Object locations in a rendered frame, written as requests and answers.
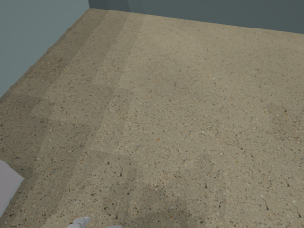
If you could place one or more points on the left robot hand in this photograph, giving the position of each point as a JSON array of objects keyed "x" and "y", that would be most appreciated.
[{"x": 80, "y": 222}]

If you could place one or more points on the fridge door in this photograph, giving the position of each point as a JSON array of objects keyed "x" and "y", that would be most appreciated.
[{"x": 9, "y": 179}]

